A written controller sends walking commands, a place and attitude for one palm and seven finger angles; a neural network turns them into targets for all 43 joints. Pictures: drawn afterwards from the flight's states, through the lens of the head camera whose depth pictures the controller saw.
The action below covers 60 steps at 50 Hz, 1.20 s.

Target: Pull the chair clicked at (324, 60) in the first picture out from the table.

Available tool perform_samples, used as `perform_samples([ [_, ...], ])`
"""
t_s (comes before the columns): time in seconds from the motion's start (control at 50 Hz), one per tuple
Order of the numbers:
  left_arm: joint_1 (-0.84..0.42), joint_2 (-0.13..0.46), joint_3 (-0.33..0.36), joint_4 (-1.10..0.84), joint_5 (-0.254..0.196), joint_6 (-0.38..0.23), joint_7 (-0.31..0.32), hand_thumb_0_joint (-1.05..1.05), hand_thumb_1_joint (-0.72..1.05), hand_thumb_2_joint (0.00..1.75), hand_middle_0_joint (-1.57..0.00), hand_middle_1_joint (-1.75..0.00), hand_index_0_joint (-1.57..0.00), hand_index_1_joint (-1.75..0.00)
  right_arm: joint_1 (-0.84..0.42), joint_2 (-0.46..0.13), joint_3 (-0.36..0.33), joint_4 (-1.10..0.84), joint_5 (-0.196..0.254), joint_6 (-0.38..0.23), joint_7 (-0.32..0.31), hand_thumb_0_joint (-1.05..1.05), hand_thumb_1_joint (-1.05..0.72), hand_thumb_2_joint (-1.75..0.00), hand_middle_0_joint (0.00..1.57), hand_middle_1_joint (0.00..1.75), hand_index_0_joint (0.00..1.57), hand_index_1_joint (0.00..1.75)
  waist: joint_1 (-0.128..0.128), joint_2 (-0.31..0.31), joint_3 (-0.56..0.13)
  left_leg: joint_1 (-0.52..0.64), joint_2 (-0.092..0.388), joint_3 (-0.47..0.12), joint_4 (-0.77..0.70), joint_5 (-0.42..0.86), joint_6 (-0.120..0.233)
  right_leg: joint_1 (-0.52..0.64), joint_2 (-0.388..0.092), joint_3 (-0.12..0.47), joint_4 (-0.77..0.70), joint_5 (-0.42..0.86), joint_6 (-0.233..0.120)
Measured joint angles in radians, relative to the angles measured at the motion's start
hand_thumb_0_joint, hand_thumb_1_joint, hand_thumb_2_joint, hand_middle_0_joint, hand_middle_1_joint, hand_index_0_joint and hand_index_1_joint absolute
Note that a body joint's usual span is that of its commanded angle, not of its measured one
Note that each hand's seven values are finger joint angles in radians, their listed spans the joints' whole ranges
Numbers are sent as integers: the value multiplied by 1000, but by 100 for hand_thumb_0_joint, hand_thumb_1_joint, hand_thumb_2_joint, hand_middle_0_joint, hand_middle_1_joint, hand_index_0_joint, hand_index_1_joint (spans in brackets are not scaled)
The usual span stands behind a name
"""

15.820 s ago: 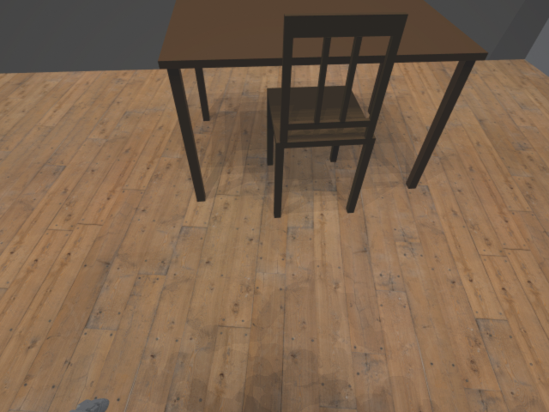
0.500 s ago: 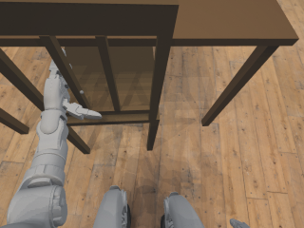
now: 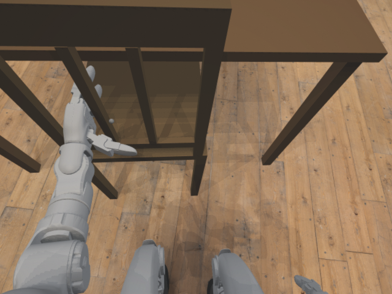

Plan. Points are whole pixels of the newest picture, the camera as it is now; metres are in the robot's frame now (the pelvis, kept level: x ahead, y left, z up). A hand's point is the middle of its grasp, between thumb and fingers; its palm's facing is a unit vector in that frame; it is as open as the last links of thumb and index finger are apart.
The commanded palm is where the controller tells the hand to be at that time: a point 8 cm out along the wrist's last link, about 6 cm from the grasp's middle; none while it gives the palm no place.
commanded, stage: hook a spindle and tug to test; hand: left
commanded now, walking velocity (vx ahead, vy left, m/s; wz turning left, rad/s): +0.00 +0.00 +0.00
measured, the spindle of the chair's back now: (96, 105) +0.48 +0.19 +0.04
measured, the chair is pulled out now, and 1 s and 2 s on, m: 0.00 0.02 0.08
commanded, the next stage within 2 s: step backward, pulling the chair out in 1.34 s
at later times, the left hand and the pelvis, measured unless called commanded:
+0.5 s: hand (109, 119) +0.45 +0.17 +0.03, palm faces +0.05 -1.00 -0.04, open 9.9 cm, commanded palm +0.42 +0.20 +0.03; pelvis +0.00 +0.00 +0.00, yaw +0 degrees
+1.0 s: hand (112, 127) +0.43 +0.16 +0.03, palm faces +0.02 -1.00 -0.03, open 5.1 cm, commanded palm +0.40 +0.21 +0.03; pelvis +0.02 +0.00 +0.01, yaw +0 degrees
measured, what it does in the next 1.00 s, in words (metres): stands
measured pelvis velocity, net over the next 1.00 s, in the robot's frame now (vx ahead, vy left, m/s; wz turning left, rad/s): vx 0.02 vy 0.00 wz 0.00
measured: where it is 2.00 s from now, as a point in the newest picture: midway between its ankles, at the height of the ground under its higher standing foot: outside the picture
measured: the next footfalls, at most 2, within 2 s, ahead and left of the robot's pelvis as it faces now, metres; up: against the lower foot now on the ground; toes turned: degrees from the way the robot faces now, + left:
none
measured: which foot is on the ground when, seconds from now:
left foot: down 0.00-1.00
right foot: down 0.00-1.00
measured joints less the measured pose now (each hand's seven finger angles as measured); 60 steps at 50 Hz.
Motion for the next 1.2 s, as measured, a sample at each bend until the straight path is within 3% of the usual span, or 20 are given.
perform_samples([
  [0.26,9,9,8,-7,-17,6,-10,-1,-45,32,-29,-77,-27,-77,10,-2,0,7,5,-1,-3,1,-91,-90,20,30,21,30,1,2,1,4,2,-2,-3,1,-4,3,3,-1,-1,0,-4],
  [0.42,12,9,0,-14,-28,13,-1,-1,-15,45,-42,-119,-37,-119,19,-6,-7,10,6,-4,0,1,-91,-90,20,30,21,30,2,5,0,6,0,-3,-7,-1,-4,7,2,-2,-8,-1,-4],
  [0.52,23,0,-8,-30,-26,15,11,-1,10,56,-46,-134,-41,-135,20,-5,-11,12,5,-4,4,1,-91,-90,20,30,21,30,6,4,-1,11,-1,-1,-12,-2,-2,11,0,0,-14,-1,-2],
  [0.7,49,-20,-28,-57,-19,9,18,0,58,76,-49,-143,-43,-144,12,1,-11,11,4,-3,7,1,-91,-90,20,30,21,30,12,3,-4,24,-4,1,-21,-6,0,25,-2,3,-26,-3,2],
  [0.8,64,-23,-32,-75,-20,17,20,1,76,84,-49,-144,-44,-145,4,3,-11,3,4,-2,9,1,-91,-90,20,30,21,30,11,3,-5,30,-4,3,-23,-9,2,32,-2,5,-30,-4,3],
  [1.2,186,-56,-60,-196,-32,18,20,1,76,82,-48,-145,-43,-145,-13,4,-10,-24,9,-3,10,1,-91,-90,20,30,21,30,21,-3,-8,64,-5,13,-36,-17,2,61,-3,15,-40,-9,5],
])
